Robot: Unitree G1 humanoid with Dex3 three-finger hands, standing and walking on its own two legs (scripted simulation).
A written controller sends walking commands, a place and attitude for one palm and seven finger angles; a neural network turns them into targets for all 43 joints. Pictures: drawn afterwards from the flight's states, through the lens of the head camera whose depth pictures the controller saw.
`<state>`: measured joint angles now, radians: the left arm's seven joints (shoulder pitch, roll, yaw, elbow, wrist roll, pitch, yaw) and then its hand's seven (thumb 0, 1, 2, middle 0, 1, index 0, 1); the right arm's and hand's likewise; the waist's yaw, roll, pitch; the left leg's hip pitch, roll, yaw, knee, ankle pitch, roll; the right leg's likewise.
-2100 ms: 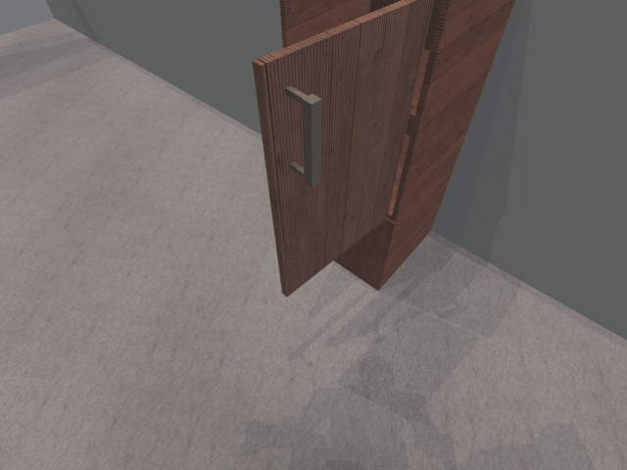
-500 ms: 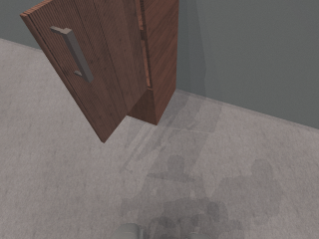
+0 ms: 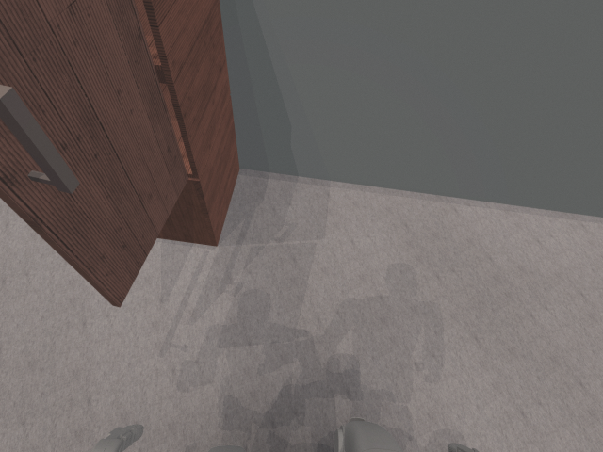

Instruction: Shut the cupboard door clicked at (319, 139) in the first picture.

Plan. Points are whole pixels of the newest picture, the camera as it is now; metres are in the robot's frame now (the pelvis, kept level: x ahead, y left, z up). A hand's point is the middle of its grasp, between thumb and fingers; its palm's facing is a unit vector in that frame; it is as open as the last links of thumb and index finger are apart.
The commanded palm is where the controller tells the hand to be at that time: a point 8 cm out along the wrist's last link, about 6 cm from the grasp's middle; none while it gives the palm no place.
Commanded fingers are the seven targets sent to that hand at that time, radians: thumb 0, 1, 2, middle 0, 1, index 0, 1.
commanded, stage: walk around to get in front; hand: left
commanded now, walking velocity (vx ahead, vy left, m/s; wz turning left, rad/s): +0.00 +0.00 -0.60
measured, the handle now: (23, 142) +0.41 +0.39 +0.12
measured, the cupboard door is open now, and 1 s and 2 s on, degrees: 84 84 84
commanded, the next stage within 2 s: none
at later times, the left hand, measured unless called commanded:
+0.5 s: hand (212, 407) +0.18 +0.15 -0.19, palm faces -0.30 -0.93 -0.20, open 7.4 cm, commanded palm none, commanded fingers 0.00 0.90 0.90 -0.20 -0.30 -0.20 -0.30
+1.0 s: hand (274, 383) +0.22 +0.06 -0.17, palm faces -0.58 -0.77 -0.26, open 7.4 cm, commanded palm none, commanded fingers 0.00 0.90 0.90 -0.20 -0.30 -0.20 -0.30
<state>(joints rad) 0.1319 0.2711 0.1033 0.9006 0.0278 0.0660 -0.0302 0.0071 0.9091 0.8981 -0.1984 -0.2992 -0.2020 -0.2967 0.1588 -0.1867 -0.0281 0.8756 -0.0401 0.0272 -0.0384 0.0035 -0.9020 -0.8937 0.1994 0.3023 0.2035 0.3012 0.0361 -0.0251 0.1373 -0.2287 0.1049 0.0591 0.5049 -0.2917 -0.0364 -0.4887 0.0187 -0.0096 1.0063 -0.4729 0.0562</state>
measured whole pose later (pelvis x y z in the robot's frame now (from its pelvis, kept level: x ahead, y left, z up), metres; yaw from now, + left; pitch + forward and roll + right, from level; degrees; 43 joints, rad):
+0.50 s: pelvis +0.03 -0.01 -0.01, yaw -20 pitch +2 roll -1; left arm 0.13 0.23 0.07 0.92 0.02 0.07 -0.01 0.01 0.90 0.90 -0.20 -0.30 -0.21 -0.30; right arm 0.17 -0.21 -0.04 0.88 -0.03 0.02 -0.03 0.00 -0.91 -0.89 0.20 0.30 0.20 0.30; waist 0.00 -0.04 0.12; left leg -0.31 0.06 0.06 0.60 -0.32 -0.01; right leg -0.42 0.06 0.09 0.83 -0.48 0.02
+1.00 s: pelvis +0.04 -0.06 +0.00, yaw -38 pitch +2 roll +1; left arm 0.17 0.21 0.06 0.91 0.03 0.03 0.01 0.01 0.91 0.90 -0.20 -0.30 -0.21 -0.30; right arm 0.13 -0.24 -0.07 0.88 -0.01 0.06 -0.02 0.01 -0.91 -0.89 0.20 0.30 0.20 0.30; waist 0.00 0.00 0.13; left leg -0.46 0.07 0.03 0.97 -0.43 -0.08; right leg -0.28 0.04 0.05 0.52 -0.27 -0.04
